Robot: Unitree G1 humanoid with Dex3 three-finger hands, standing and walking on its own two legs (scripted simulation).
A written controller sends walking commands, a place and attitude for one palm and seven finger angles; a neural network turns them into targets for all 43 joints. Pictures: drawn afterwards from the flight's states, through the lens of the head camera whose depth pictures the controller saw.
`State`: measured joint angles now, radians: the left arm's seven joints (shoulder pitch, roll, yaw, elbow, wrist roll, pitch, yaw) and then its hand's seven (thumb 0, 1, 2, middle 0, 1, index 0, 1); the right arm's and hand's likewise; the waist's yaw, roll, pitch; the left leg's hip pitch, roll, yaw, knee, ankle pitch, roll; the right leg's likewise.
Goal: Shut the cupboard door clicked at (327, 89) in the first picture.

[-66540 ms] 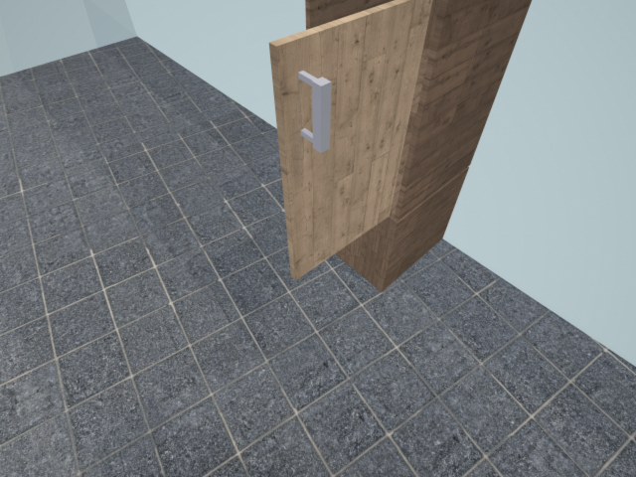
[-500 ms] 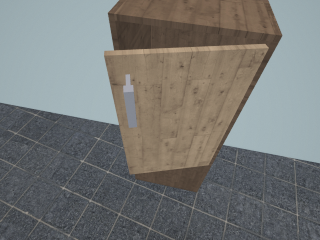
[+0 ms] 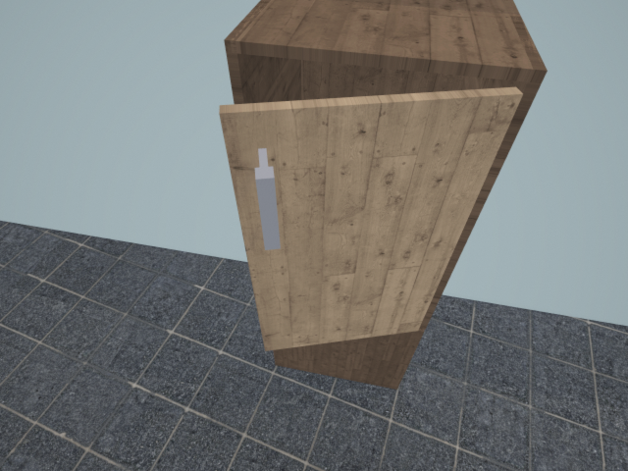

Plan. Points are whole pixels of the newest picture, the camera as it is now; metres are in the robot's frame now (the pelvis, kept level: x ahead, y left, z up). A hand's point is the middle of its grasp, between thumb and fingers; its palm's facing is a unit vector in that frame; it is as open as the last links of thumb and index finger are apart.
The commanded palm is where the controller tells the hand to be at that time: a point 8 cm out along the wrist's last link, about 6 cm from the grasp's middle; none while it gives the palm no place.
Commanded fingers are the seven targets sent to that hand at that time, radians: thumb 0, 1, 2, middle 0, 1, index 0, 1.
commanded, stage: look again from close up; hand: left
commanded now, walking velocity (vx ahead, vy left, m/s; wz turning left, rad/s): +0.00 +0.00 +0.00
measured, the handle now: (267, 200) +0.40 +0.09 +0.15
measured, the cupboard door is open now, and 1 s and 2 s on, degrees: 20 20 20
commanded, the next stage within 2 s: shuffle to correct the standing spot in 0.30 s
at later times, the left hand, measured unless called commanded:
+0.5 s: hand out of the picture -0.01 +0.15 -0.17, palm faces +0.01 -0.98 -0.21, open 7.3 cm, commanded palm none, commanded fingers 0.00 0.90 0.90 -0.20 -0.30 -0.20 -0.30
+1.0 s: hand out of the picture -0.02 +0.11 -0.19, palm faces +0.15 -0.98 -0.15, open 7.3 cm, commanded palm none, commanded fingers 0.00 0.90 0.90 -0.20 -0.30 -0.20 -0.30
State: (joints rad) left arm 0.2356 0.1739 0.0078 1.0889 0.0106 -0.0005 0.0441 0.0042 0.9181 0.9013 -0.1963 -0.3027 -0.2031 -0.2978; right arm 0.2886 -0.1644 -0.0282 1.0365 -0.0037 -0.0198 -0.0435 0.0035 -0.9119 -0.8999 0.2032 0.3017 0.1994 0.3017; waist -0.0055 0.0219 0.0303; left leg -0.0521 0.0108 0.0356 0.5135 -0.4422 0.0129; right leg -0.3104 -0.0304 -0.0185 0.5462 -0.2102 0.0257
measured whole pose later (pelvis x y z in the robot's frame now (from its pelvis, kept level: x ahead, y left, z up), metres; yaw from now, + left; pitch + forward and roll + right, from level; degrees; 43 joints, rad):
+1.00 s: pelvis +0.01 -0.06 -0.01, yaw +6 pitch -1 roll +0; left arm 0.29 0.15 0.03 1.09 0.02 0.02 0.02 0.00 0.91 0.90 -0.19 -0.30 -0.20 -0.30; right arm 0.29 -0.12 -0.03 1.09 -0.02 0.00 -0.05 0.00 -0.91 -0.90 0.20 0.30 0.20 0.30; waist 0.00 -0.03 0.06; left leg -0.12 0.06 -0.10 0.58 -0.45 -0.07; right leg -0.34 -0.02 -0.15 0.63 -0.28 -0.05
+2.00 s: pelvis -0.03 -0.16 +0.02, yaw +13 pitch +1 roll -3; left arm 0.24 0.19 0.07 0.97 0.03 0.10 -0.02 0.01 0.92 0.90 -0.19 -0.30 -0.20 -0.30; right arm 0.29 -0.11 -0.03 1.05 -0.04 -0.01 -0.05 0.00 -0.91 -0.90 0.21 0.30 0.20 0.30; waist -0.01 -0.02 0.07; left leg -0.23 0.12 0.10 0.47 -0.25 -0.01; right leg -0.44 -0.06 0.02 0.96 -0.38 0.04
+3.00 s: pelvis -0.01 -0.21 +0.01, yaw +11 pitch -1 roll +0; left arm 0.32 0.19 -0.02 0.99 0.02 -0.01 0.03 0.00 0.91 0.90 -0.19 -0.30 -0.20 -0.30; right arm 0.26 -0.19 0.00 1.00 -0.01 0.00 0.00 0.00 -0.92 -0.90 0.20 0.30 0.20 0.30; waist 0.00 0.01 0.00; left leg -0.29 -0.03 0.09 0.50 -0.21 0.07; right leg -0.21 -0.03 -0.02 0.53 -0.31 0.02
